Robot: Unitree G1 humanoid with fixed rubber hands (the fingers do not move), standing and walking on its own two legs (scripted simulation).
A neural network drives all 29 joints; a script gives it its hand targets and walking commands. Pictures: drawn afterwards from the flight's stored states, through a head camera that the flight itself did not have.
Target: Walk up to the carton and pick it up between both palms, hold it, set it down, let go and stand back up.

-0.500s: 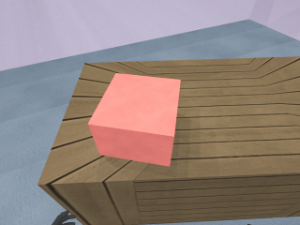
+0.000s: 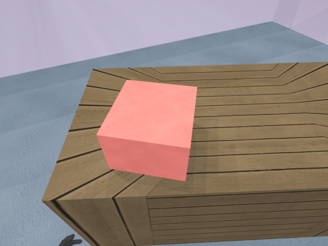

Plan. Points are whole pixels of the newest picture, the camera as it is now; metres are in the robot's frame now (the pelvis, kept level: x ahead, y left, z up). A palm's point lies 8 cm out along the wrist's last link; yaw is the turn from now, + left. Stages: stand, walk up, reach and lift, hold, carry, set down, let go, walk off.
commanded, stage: stand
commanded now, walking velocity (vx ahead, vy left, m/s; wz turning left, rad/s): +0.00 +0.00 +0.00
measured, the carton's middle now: (154, 127) +0.52 +0.02 -0.05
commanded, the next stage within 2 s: none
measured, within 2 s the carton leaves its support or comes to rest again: neither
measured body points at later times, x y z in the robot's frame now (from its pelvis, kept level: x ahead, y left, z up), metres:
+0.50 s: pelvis +0.00 +0.00 +0.00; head -0.02 +0.00 +0.45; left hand +0.12 +0.27 -0.11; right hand +0.07 -0.30 -0.12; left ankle +0.01 +0.13 -0.74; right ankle +0.01 -0.11 -0.74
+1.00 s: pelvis +0.00 +0.00 +0.00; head -0.01 +0.00 +0.45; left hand +0.12 +0.27 -0.11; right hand +0.07 -0.30 -0.12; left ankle +0.01 +0.13 -0.74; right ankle +0.01 -0.11 -0.74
